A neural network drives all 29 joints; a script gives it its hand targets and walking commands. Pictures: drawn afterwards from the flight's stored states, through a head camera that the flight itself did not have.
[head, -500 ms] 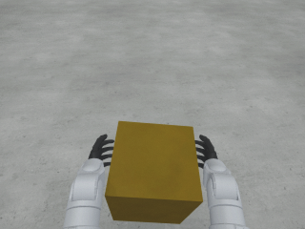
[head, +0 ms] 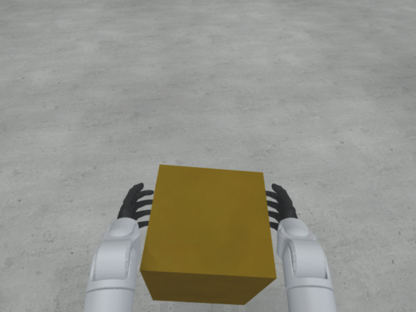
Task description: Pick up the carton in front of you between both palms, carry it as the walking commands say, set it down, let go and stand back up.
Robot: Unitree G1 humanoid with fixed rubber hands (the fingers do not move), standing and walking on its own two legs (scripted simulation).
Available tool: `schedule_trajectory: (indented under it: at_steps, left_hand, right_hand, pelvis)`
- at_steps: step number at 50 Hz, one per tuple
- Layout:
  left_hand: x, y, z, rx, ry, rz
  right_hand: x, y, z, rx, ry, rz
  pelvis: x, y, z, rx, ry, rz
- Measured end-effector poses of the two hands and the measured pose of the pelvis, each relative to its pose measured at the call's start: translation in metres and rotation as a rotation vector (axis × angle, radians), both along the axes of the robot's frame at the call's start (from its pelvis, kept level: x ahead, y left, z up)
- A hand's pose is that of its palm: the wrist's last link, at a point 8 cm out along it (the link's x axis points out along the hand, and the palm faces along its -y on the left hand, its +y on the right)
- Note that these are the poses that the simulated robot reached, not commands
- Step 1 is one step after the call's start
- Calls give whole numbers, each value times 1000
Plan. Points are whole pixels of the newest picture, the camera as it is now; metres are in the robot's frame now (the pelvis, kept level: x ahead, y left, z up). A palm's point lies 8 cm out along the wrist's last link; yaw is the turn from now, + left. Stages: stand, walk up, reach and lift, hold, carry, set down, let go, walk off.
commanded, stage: carry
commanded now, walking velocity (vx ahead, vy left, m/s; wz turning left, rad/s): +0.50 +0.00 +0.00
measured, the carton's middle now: (204, 239) +0.29 +0.00 -0.05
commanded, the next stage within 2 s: none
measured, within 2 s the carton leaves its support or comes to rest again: neither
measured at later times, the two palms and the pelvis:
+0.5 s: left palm (156, 141) +0.51 +0.12 +0.02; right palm (273, 138) +0.53 -0.18 +0.02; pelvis +0.23 -0.04 -0.01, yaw +2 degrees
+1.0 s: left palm (164, 116) +0.61 +0.10 +0.03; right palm (272, 117) +0.61 -0.19 +0.02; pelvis +0.32 -0.05 -0.01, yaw +1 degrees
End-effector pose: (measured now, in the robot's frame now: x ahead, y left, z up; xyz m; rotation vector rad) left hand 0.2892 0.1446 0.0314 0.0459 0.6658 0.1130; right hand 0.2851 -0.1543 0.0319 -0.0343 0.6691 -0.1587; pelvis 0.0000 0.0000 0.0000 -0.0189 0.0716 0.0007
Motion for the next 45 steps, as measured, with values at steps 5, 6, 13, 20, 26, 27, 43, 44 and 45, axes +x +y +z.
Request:
schedule_trajectory:
  at_steps: [5,6,13,20,26,27,43,44,45]
  left_hand:
    - [46,-12,2,8,-18,20]
    - [56,-15,1,13,-19,25]
    - [125,-35,-18,34,34,58]
    - [174,-34,-19,30,43,75]
    - [236,-26,-8,-3,-54,52]
    - [246,-24,-8,-15,-57,55]
    - [314,-33,-9,11,-6,20]
    - [315,-34,-8,11,-7,20]
    - [315,-36,-7,12,-9,20]
  right_hand:
    - [53,-12,2,1,-18,26]
    - [66,-15,0,3,-19,33]
    - [145,-34,-26,22,33,67]
    - [199,-33,-27,19,40,84]
    - [251,-25,-9,10,-55,47]
    - [260,-24,-6,-5,-59,50]
    - [320,-33,-11,4,-7,24]
    - [321,-34,-11,5,-9,24]
    - [322,-35,-10,6,-10,24]
  pelvis:
    - [50,-18,-4,12,-3,9]
    - [62,-22,-6,16,-6,13]
    - [134,-51,-15,20,-12,55]
    - [188,-53,-2,41,1,49]
    - [242,-39,-14,10,-26,38]
    - [250,-37,-16,21,-27,37]
    - [315,-37,-12,35,10,7]
    - [316,-38,-11,36,10,7]
    - [317,-39,-11,37,10,7]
